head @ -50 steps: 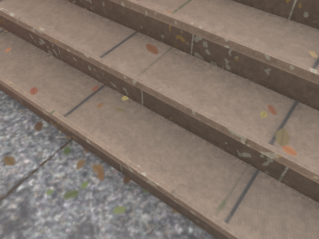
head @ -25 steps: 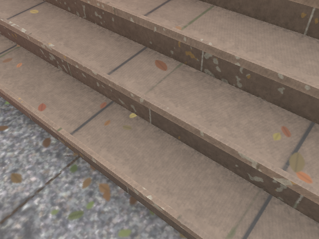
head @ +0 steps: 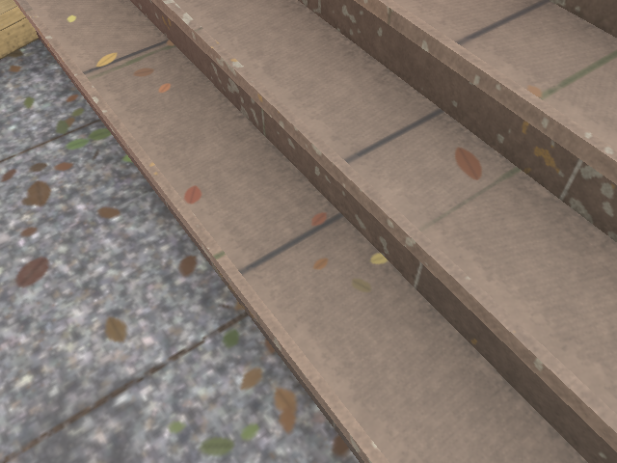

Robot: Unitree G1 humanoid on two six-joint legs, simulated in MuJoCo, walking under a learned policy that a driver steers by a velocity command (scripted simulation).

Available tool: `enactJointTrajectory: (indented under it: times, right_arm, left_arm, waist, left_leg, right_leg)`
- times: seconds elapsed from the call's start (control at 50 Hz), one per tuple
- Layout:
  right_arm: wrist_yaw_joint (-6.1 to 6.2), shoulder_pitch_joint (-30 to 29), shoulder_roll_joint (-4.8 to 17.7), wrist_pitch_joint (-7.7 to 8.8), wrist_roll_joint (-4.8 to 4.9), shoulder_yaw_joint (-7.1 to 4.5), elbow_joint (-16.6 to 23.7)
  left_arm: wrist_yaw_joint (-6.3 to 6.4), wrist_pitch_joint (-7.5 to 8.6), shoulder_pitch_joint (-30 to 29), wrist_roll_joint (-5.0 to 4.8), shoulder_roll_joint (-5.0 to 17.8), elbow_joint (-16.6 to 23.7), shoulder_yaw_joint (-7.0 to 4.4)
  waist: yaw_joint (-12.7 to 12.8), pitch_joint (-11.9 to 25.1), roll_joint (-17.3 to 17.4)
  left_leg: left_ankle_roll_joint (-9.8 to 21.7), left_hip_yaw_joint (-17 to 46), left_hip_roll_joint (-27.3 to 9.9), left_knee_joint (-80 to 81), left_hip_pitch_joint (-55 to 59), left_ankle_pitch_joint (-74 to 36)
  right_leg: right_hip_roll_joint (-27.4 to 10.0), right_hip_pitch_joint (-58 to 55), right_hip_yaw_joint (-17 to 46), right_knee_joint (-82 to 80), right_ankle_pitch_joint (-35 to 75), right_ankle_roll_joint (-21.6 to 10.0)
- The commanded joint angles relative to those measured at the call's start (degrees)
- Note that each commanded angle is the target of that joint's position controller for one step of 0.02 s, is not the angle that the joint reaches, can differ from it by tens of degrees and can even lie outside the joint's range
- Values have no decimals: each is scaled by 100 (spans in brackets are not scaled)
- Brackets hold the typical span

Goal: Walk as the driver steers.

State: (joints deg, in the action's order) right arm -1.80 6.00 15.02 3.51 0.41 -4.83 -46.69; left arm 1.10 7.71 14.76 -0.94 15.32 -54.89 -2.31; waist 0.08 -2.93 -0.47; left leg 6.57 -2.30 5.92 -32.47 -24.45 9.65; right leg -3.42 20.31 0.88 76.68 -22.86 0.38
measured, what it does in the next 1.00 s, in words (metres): climbs, turning right: right foot 0.17 m higher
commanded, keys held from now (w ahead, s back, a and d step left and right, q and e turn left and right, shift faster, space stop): w+q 0.02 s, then q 0.10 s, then e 0.88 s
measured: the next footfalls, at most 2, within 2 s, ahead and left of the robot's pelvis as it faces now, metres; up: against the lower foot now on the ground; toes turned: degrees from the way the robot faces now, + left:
right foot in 0.50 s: +0.42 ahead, -0.15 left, +0.17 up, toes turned -2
left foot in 1.24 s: +0.47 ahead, +0.22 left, +0.00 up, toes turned -26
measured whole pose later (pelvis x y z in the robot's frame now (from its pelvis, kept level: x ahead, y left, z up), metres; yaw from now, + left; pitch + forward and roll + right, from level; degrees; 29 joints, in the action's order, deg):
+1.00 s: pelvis +0.35 -0.01 +0.15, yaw -17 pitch +2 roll +2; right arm 2.1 8.8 15.9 -0.7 0.6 -1.1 -34.1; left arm 5.8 -0.7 12.4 -0.5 11.3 -32.3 -0.5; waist -0.3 -1.7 2.4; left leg -5.9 7.1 5.3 -78.9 -39.5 11.7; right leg 5.8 30.9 13.5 48.4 -19.3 -2.3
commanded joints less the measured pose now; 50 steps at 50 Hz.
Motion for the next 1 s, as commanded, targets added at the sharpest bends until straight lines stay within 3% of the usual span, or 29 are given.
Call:
enactJointTrajectory:
  times: [0.02, 0.1, 0.12, 0.18, 0.2, 0.24, 0.28, 0.3, 0.32, 0.36, 0.38, 0.4, 0.42, 0.44, 0.46, 0.48, 0.5, 0.52, 0.54, 0.56, 0.58, 0.6, 0.62, 0.64, 0.68, 0.76, 0.86, 0.88, 1.0]
  right_arm:
    - [24, 64, 498, 143, -1, -83, 371]
    - [134, 330, 820, 119, -74, -107, 364]
    - [179, 581, 738, 21, -151, -74, 325]
    - [273, 1269, 343, -176, 4, 129, 24]
    - [297, 1545, 318, -179, -12, 179, -65]
    - [332, 1884, 238, -220, -57, 245, -333]
    - [414, 2133, 191, -342, -130, 289, -561]
    - [446, 2258, 121, -391, -186, 315, -692]
    - [493, 2174, 149, -406, -199, 327, -674]
    - [629, 1590, 220, -428, -142, 351, -506]
    - [719, 1637, 355, -461, -143, 329, -504]
    - [838, 1387, 476, -528, -130, 323, -465]
    - [898, 1369, 566, -625, -57, 283, -453]
    - [915, 1405, 599, -681, 77, 239, -452]
    - [829, 1123, 1006, -718, 119, 138, -267]
    - [765, 1186, 1205, -712, 155, 73, -224]
    - [688, 1443, 1164, -648, 92, 91, -257]
    - [647, 1126, 1136, -552, 8, 109, 30]
    - [552, 517, 1141, -435, 32, 118, 453]
    - [295, 420, 1062, -358, -112, 51, 472]
    - [116, 867, 705, -385, -15, 95, 435]
    - [124, 334, 465, -484, 12, 172, 728]
    - [189, 130, 263, -536, -21, 223, 909]
    - [252, 298, 146, -586, -40, 261, 981]
    - [315, 560, 152, -577, -66, 280, 1115]
    - [437, 299, 238, -401, -106, 302, 1468]
    - [462, -93, 291, -369, -58, 304, 1719]
    - [443, -49, 362, -337, 4, 272, 1735]
    - [374, 30, 448, -323, 33, 281, 1807]
  left_arm:
    - [46, 60, 129, 70, 759, 507, -219]
    - [117, -185, 58, 246, 562, 757, -241]
    - [142, -256, 47, 240, 295, 723, -176]
    - [178, -403, -128, 101, 42, 953, -67]
    - [175, -394, -248, 2, 133, 1014, -37]
    - [155, -352, -677, -43, 114, 1209, 27]
    - [62, -329, -975, -93, -84, 1459, 148]
    - [49, -365, -963, -166, -247, 1447, 207]
    - [53, -374, -1012, -190, -249, 1614, 243]
    - [86, -376, -1320, -107, -210, 2111, 311]
    - [98, -382, -1544, -9, -306, 2354, 370]
    - [58, -366, -1427, 73, -371, 2604, 411]
    - [-9, -367, -1603, 111, -415, 2842, 485]
    - [-53, -315, -1789, 93, -459, 2956, 486]
    - [-78, -342, -1693, 36, -502, 2911, 547]
    - [-80, -363, -1540, 24, -322, 2840, 476]
    - [-141, -350, -650, 157, -78, 2499, 380]
    - [-152, -319, 180, 217, 443, 2315, 197]
    - [-84, -335, 1152, 390, 1064, 2111, -21]
    - [-6, -405, 846, 641, 1299, 2113, -51]
    - [-12, -394, 161, 508, 958, 2250, -15]
    - [-24, -415, -85, 198, 535, 2194, 56]
    - [-45, -433, -280, 22, 237, 2085, 116]
    - [-19, -440, -468, -19, 152, 2064, 115]
    - [54, -424, -782, 30, 181, 2182, 49]
    - [229, -457, -446, 17, 241, 2248, 27]
    - [410, -712, -249, 80, 346, 2437, -10]
    - [422, -742, -270, 60, 345, 2481, -17]
    - [546, -790, -320, 27, 355, 2739, -37]
  waist:
    - [141, 688, -55]
    - [287, 520, 185]
    - [155, 658, 700]
    - [7, 653, 519]
    - [-116, 656, 403]
    - [-251, 473, 256]
    - [-328, 360, 156]
    - [-376, 262, 465]
    - [-289, 119, 469]
    - [-6, -32, 428]
    - [-103, 34, 529]
    - [200, 329, 354]
    - [223, 546, 262]
    - [181, 759, 499]
    - [264, 907, 717]
    - [251, 1144, 887]
    - [380, 1518, 1114]
    - [788, 1844, 543]
    - [1317, 2552, -1271]
    - [955, 2949, -2438]
    - [430, 2590, -1591]
    - [408, 1526, -783]
    - [187, 461, -15]
    - [-91, 134, 259]
    - [-371, 75, 6]
    - [-283, 570, -169]
    - [-96, 781, -606]
    - [-110, 772, -711]
    - [0, 1007, -937]
  left_leg:
    - [1108, 2501, -1601, 1914, 1603, -716]
    - [1177, 1642, -1343, 1726, 551, -3719]
    - [1215, 1707, -1385, 1497, 836, -4243]
    - [1047, 2066, -1827, 1028, 1993, -3761]
    - [914, 2101, -1877, 1156, 2505, -3174]
    - [714, 2051, -1885, 1109, 2977, -2675]
    - [635, 1825, -1904, 960, 3363, -2798]
    - [667, 1745, -1945, 889, 3368, -2908]
    - [621, 1582, -1953, 936, 3220, -2855]
    - [371, 1174, -1855, 1079, 2519, -3123]
    - [304, 1133, -1893, 1143, 2594, -3334]
    - [75, 988, -2016, 1151, 2519, -3811]
    - [-10, 660, -1796, 1444, 2414, -3893]
    - [-37, 552, -1808, 1451, 2462, -4979]
    - [130, 385, -1808, 1601, 2082, -6936]
    - [190, 454, -1868, 1325, 2438, -8649]
    - [340, 145, -1782, 672, 2709, -11071]
    - [48, 214, -1600, -675, 2120, -11356]
    - [-409, 326, -496, -3156, 1017, -6882]
    - [-610, 1173, 675, -4929, 238, 1105]
    - [-580, 1636, 333, -5828, -160, 1506]
    - [-524, 1269, 215, -5929, -775, 1532]
    - [-436, 1034, -10, -5769, -1252, 1562]
    - [-407, 906, -244, -5671, -1158, 1397]
    - [-494, 747, -366, -5576, -1014, 734]
    - [-764, 738, -339, -5035, -1316, -162]
    - [-1241, 833, -199, -4909, -1911, -173]
    - [-1256, 901, -178, -4744, -1919, -125]
    - [-1251, 1245, -191, -4676, -2153, 350]
  right_leg:
    - [-458, 1760, 471, -97, 380, -51]
    - [-183, 1479, 96, -250, 512, 336]
    - [48, 2012, -184, 1150, 128, 444]
    - [-52, 4300, 24, 3610, -488, 461]
    - [-74, 4765, 46, 3703, -522, 359]
    - [-38, 5362, 76, 3849, -589, 202]
    - [182, 5969, 341, 4008, -674, 140]
    - [393, 6187, 284, 4510, -904, 162]
    - [455, 6308, 412, 4419, -887, 169]
    - [421, 6040, 374, 3656, -606, 213]
    - [378, 6138, 47, 3641, -600, 316]
    - [-2, 5612, 404, 2966, -332, 230]
    - [-32, 4992, -124, 1798, -33, 224]
    - [-59, 4121, -160, 1125, 57, 83]
    - [218, 2877, -819, 19, -379, -101]
    - [447, 2277, -999, -397, -453, -193]
    - [961, 1597, -1223, -404, 82, -429]
    - [752, 617, 30, -958, 1063, -936]
    - [-323, -689, 2481, -2649, 2156, -1936]
    - [-889, -1342, 4814, -4731, 3280, -2298]
    - [-1147, -570, 4817, -4625, 1824, -2057]
    - [-876, 211, 4438, -4538, 748, -1793]
    - [-629, 1089, 3647, -4447, 91, -1504]
    - [-389, 1691, 2998, -4456, -408, -1283]
    - [-109, 2001, 2386, -4626, -367, -1213]
    - [-6, 1156, 1920, -4548, 1194, -1458]
    - [-150, 206, 2432, -4551, 1201, -1641]
    - [-111, 131, 2508, -4495, 1255, -1620]
    - [-428, -409, 3537, -3886, 1441, -1690]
